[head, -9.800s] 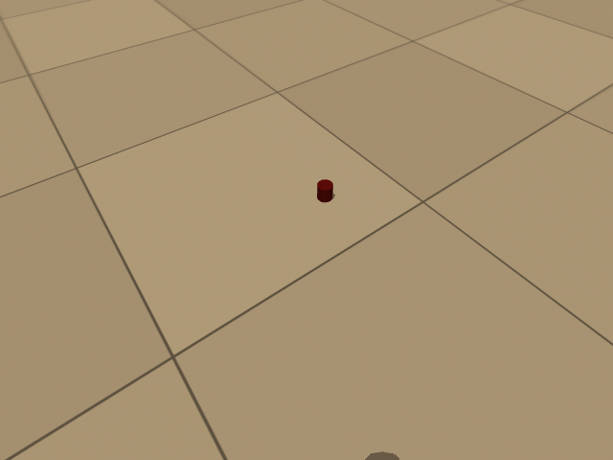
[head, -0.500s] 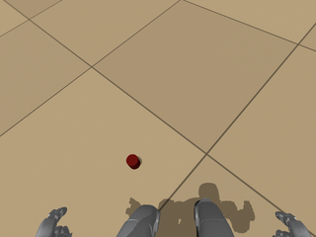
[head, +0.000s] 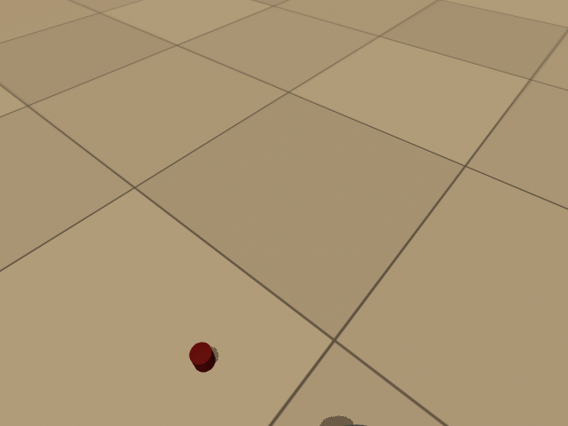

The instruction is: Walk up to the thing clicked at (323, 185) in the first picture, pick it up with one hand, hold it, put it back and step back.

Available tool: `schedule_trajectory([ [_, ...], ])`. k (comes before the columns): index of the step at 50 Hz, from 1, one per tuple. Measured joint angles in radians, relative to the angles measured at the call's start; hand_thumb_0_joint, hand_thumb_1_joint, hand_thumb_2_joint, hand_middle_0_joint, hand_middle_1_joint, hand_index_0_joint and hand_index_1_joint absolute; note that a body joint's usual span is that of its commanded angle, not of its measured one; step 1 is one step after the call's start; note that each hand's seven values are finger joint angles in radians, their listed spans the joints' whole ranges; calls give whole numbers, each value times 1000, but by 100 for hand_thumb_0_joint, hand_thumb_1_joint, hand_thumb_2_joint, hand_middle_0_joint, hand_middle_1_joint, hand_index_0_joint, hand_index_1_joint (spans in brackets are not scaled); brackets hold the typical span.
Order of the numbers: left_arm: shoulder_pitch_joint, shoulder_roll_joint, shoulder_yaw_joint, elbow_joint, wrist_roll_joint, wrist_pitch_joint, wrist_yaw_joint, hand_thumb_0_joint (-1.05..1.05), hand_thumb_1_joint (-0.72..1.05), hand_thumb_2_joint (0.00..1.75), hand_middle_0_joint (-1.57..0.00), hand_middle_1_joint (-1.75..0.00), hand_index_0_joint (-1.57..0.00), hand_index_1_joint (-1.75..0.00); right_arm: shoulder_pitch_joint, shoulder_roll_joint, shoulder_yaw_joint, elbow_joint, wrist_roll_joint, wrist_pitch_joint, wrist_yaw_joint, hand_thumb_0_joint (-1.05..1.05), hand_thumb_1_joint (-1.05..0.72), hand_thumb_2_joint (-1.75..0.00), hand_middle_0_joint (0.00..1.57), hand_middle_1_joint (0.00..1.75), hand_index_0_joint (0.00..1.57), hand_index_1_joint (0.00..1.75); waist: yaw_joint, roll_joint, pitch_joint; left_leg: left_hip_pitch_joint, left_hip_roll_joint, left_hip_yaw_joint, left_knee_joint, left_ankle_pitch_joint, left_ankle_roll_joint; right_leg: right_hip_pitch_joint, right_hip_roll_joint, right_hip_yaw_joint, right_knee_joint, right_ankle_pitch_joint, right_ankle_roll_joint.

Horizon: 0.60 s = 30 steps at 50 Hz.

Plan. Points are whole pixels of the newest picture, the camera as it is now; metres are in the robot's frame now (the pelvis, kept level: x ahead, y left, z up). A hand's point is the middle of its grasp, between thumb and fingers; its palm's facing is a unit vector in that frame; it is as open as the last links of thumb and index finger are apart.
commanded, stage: walk up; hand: left
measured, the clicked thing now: (202, 357) +0.47 +0.30 -0.72
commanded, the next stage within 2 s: stand in 1.68 s
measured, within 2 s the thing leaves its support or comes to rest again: neither
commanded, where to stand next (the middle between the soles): +0.09 +0.06 m, yaw +0 degrees
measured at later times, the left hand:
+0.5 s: hand out of the picture +0.13 +0.30 -0.16, palm faces +0.03 -0.91 -0.41, open 7.4 cm
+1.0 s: hand out of the picture +0.13 +0.30 -0.15, palm faces -0.06 -0.92 -0.39, open 7.4 cm
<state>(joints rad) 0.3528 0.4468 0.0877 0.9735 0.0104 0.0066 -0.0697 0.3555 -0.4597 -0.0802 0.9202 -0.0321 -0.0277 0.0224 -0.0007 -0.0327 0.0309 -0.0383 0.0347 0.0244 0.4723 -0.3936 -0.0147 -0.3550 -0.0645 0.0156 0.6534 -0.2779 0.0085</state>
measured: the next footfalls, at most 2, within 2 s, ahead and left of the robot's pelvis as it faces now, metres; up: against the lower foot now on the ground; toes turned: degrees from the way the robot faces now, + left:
right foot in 0.02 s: +0.09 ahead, -0.13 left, +0.00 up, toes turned -1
left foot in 0.44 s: +0.20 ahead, +0.15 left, +0.00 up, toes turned -3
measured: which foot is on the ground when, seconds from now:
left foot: down 0.00-0.04, up 0.06-0.42, down 0.44-1.00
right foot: up 0.00-0.00, down 0.02-0.46, up 0.48-0.68, down 0.70-1.00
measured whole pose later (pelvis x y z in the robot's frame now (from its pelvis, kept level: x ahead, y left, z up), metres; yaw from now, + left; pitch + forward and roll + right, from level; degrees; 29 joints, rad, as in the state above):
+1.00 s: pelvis +0.07 +0.04 +0.00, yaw -2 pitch -4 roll -1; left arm 0.22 0.37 0.01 1.02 0.01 -0.02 0.00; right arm 0.16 -0.37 -0.02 1.01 0.00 0.01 0.03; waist 0.00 0.04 0.09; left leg -0.33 0.00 -0.01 0.56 -0.18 0.01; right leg -0.19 -0.01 0.00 0.57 -0.32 0.01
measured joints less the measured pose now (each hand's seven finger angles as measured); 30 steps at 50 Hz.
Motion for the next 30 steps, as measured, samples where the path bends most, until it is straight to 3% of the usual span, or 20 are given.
schedule_trajectory([
  [1,-5,-11,-1,5,2,-13,7,1,90,90,-21,-30,-21,-30,-9,-7,1,-10,1,1,-1,1,-90,-90,20,30,20,30,5,25,3,-20,18,-1,60,-39,6,35,16,-11,-43,17,-2],
  [2,-18,-30,-4,6,4,-28,15,1,90,90,-21,-30,-21,-30,-23,-15,1,-16,5,4,-3,1,-90,-90,20,30,20,30,4,73,22,-52,52,-24,154,-67,29,52,46,-36,-41,15,-6],
  [3,-25,-42,-8,-5,8,-47,21,1,90,90,-21,-30,-21,-30,-32,-12,4,-24,9,9,-6,1,-90,-90,20,30,20,30,2,100,38,-98,55,-64,277,-87,49,62,59,-56,-24,0,-10],
  [6,-16,-68,-25,-40,-2,-84,31,1,90,89,-21,-30,-21,-30,-62,17,29,-34,19,21,-3,1,-91,-90,20,30,20,30,28,100,49,-246,-26,-98,566,-104,68,90,45,-48,-22,-24,-22],
  [8,-4,-88,-40,-52,-14,-95,36,1,90,89,-21,-30,-21,-30,-87,27,37,-46,32,16,5,1,-91,-90,20,30,20,30,33,115,60,-327,-46,-106,628,-50,66,137,40,-45,-82,-5,-19],
  [12,20,-98,-58,-72,-16,-105,49,1,90,89,-21,-30,-21,-30,-119,47,37,-79,38,14,23,0,-91,-90,20,30,20,30,27,136,80,-441,-33,-117,573,62,43,206,42,-44,-170,18,-19],
  [16,9,-87,-60,-94,-10,-102,72,1,90,89,-21,-30,-21,-30,-145,65,36,-75,33,31,23,0,-91,-90,20,30,20,30,24,136,112,-472,-8,-99,399,152,21,231,43,-50,-188,10,-10],
  [21,-31,-56,-66,-120,-15,-78,87,1,90,89,-21,-30,-21,-30,-158,82,38,-42,25,37,20,0,-91,-90,20,30,20,30,29,106,126,-377,-3,-36,157,283,34,196,38,-57,-72,-77,11],
  [23,-59,-39,-65,-120,-23,-63,94,1,90,89,-21,-30,-21,-30,-164,95,33,-31,14,34,12,0,-91,-90,20,30,20,30,22,62,132,-344,-32,-23,125,228,33,156,9,-49,32,-135,15],
  [24,-82,-35,-63,-118,-30,-54,99,1,90,89,-21,-30,-21,-30,-172,102,34,-33,8,33,9,0,-91,-90,20,30,20,30,23,38,145,-350,-45,-12,143,221,36,129,5,-18,90,-144,-1],
  [27,-123,-38,-70,-116,-38,-34,111,1,90,90,-21,-30,-21,-30,-202,107,41,-45,16,35,5,0,-91,-90,20,30,20,30,15,18,168,-361,-40,-1,169,219,52,56,50,27,255,-272,-32],
  [30,-129,-40,-76,-95,-34,-26,104,1,90,89,-21,-30,-21,-30,-226,112,45,-61,12,45,3,0,-90,-90,20,30,20,30,2,5,151,-366,-34,16,157,227,58,21,62,25,282,-286,-43],
])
